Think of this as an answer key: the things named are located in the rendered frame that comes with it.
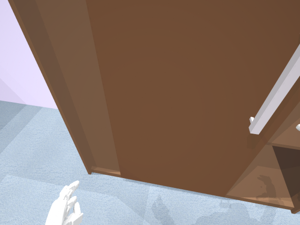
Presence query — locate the handle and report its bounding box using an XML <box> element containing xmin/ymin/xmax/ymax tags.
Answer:
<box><xmin>249</xmin><ymin>44</ymin><xmax>300</xmax><ymax>135</ymax></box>

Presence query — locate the left robot hand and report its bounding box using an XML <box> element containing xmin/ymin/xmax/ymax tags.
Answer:
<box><xmin>45</xmin><ymin>180</ymin><xmax>83</xmax><ymax>225</ymax></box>

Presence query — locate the wardrobe door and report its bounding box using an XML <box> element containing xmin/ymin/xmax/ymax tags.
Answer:
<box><xmin>25</xmin><ymin>0</ymin><xmax>120</xmax><ymax>171</ymax></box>
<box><xmin>86</xmin><ymin>0</ymin><xmax>300</xmax><ymax>197</ymax></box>

